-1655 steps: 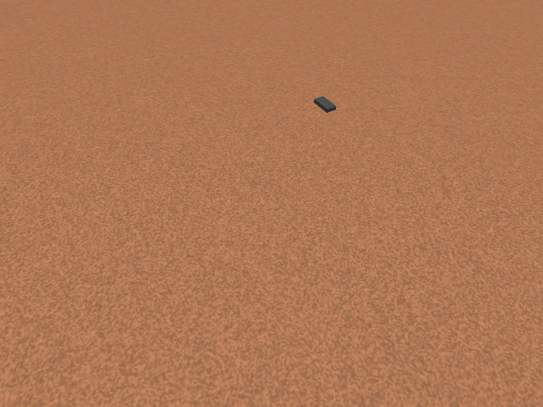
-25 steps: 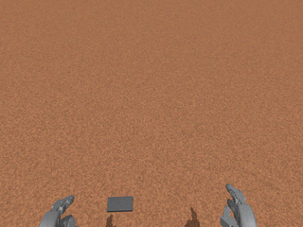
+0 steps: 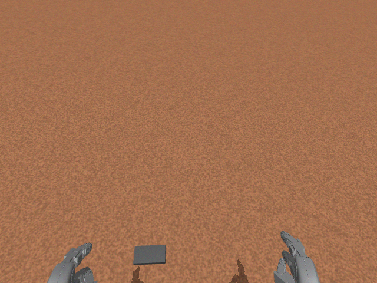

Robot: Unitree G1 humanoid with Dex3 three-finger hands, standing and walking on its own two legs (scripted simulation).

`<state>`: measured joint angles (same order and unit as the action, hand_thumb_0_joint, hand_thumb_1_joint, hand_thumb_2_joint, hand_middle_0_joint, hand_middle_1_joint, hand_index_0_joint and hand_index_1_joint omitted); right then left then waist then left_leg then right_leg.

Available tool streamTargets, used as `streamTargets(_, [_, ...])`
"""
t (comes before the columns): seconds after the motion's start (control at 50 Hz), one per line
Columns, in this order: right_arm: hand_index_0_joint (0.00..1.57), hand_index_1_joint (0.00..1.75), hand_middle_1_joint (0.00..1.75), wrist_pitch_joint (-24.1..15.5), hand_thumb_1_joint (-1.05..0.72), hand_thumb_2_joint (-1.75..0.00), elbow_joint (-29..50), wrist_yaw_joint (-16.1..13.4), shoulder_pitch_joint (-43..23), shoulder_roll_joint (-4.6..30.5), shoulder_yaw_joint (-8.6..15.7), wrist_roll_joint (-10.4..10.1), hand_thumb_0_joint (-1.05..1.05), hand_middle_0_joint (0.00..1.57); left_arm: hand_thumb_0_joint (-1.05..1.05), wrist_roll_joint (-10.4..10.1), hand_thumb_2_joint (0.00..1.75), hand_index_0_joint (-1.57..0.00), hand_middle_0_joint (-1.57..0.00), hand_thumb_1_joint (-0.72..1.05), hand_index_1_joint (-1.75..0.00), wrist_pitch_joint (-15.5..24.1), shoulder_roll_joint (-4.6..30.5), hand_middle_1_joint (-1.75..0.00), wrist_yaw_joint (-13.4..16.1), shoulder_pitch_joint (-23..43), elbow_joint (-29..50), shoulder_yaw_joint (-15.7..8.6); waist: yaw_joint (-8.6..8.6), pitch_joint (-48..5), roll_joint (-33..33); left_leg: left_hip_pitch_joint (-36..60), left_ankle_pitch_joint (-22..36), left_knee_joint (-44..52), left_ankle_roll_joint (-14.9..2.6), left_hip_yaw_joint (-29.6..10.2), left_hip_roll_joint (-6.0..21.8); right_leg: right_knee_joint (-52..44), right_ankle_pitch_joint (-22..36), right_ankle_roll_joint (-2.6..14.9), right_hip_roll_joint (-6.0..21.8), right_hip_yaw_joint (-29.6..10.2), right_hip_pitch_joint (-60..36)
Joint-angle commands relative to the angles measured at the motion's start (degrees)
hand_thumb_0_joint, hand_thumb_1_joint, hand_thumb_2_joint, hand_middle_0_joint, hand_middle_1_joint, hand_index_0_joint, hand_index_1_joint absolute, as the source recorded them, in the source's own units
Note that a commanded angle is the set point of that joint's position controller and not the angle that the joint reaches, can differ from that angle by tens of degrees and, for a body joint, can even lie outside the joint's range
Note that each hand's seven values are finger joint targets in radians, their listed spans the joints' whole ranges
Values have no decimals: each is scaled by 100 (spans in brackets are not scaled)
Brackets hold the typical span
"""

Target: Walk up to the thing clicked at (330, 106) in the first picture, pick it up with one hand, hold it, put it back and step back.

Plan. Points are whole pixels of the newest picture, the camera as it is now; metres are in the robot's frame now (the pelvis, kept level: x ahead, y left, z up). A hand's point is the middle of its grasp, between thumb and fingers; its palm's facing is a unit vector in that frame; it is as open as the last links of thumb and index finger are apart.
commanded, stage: home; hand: left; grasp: from above
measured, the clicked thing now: (149, 254) +0.41 +0.14 -0.70
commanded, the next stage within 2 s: stand in 0.40 s
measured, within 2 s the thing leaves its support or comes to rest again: neither
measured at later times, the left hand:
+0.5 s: hand out of the picture +0.16 +0.17 -0.05, palm faces +0.04 -0.98 -0.20, open 7.4 cm
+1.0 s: hand out of the picture +0.05 +0.23 -0.11, palm faces +0.06 -0.95 -0.31, open 7.4 cm
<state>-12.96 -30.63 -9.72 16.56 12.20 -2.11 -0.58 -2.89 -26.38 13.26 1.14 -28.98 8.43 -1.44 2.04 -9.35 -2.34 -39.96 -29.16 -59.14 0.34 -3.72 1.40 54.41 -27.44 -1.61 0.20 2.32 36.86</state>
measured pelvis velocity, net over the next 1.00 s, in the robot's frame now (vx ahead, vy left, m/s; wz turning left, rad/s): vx -0.01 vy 0.00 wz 0.02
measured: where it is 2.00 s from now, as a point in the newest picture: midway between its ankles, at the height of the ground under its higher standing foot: outside the picture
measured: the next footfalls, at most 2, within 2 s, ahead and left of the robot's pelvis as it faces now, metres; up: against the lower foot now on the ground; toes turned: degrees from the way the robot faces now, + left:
none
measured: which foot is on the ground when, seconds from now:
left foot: down 0.00-1.00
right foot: down 0.00-1.00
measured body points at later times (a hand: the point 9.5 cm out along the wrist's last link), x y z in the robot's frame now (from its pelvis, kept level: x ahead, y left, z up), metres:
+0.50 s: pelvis +0.00 +0.00 +0.00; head +0.01 +0.00 +0.45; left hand +0.15 +0.23 -0.03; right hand +0.16 -0.25 -0.06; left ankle +0.00 +0.12 -0.68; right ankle +0.00 -0.14 -0.68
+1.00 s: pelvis -0.01 +0.00 +0.05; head +0.00 +0.01 +0.50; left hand +0.05 +0.28 -0.09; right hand +0.08 -0.28 -0.08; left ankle +0.00 +0.12 -0.68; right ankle +0.00 -0.14 -0.68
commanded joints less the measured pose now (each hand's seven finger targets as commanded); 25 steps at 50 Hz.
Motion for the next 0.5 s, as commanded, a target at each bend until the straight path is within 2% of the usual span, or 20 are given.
streamTargets(0.0, [20,30,30,-323,-90,-90,948,-89,-389,749,349,15,0,20,0,31,90,-20,-20,90,-30,279,561,-30,64,103,1054,-372,-8,-425,-116,541,1274,1090,-58,52,-91,-779,1028,177,-167,206,-195])
streamTargets(0.08, [20,30,30,-318,-90,-90,968,-100,-384,724,343,12,0,20,0,2,90,-20,-20,90,-30,301,572,-30,62,131,1172,-385,-2,-546,-64,571,1465,987,-73,95,-103,-783,1219,164,-151,182,-286])
streamTargets(0.14, [20,30,30,-330,-90,-90,990,-95,-417,734,325,4,0,20,0,14,90,-20,-20,90,-30,283,568,-30,67,161,1127,-355,-5,-333,-69,440,1195,1047,-85,95,-112,-832,1008,163,-149,183,-209])
streamTargets(0.16, [20,30,30,-320,-90,-90,942,-104,-368,735,346,12,0,20,0,14,90,-20,-20,90,-30,272,565,-30,55,44,1003,-377,19,-451,-50,497,1244,1000,-94,105,-117,-829,1052,157,-141,164,-241])
streamTargets(0.18, [20,30,30,-319,-90,-90,1004,-106,-422,718,331,4,0,20,0,23,90,-20,-20,90,-30,293,573,-30,63,219,1210,-324,14,-427,-55,464,1219,1025,-92,111,-125,-850,1035,155,-141,177,-239])
streamTargets(0.22, [20,30,30,-297,-90,-90,944,-104,-363,747,348,7,0,20,0,32,90,-20,-20,90,-30,256,570,-30,56,1,959,-370,17,-337,-56,467,1151,1034,-99,115,-122,-850,979,159,-139,165,-205])
streamTargets(0.26, [20,30,30,-321,-90,-90,986,-91,-427,737,334,8,0,20,0,28,90,-20,-20,90,-30,295,579,-30,48,249,1255,-319,-4,-418,-227,515,1201,1087,-67,81,-98,-787,990,176,-156,192,-183])
streamTargets(0.28, [20,30,30,-304,-90,-90,938,-102,-376,791,380,5,0,20,0,32,90,-20,-20,90,-30,259,584,-30,59,13,965,-388,-2,-404,-137,512,1139,1108,-66,62,-89,-777,911,178,-163,197,-159])
streamTargets(0.32, [20,30,30,-306,-90,-90,963,-97,-380,791,369,-1,0,20,0,19,90,-20,-20,90,-30,262,598,-30,45,71,1075,-358,5,-433,-225,559,1213,1114,-56,38,-82,-754,963,189,-165,198,-162])
streamTargets(0.38, [20,30,30,-309,-90,-90,953,-94,-387,783,356,-9,0,20,0,2,90,-20,-20,90,-30,273,543,-30,49,157,1094,-294,22,-261,-135,485,1104,1133,-67,31,-71,-785,894,180,-160,201,-128])
streamTargets(0.4, [20,30,30,-324,-90,-90,977,-97,-397,743,340,-4,0,20,0,2,90,-20,-20,90,-30,294,592,-30,59,200,1151,-369,-3,-407,-151,481,1142,1088,-72,67,-92,-798,930,181,-154,185,-170])
streamTargets(0.42, [20,30,30,-319,-90,-90,997,-103,-409,721,330,-3,0,20,0,0,90,-20,-20,90,-30,297,551,-30,60,178,1155,-333,14,-443,-63,511,1249,1050,-79,79,-95,-807,1029,171,-156,194,-206])
streamTargets(0.46, [20,30,30,-333,-90,-90,995,-114,-392,746,344,-3,0,20,0,0,90,-20,-20,90,-30,279,546,-30,56,103,979,-371,52,-341,118,439,1143,988,-109,128,-120,-876,969,145,-144,165,-166])
streamTargets(0.48, [20,30,30,313,-90,-90,-401,228,-758,1350,565,763,0,20,0,646,90,-20,-20,90,-30,1523,1093,-30,248,1805,-1032,-319,-394,1064,396,379,1880,1514,-346,-114,-6,-1167,864,364,375,-334,-1238])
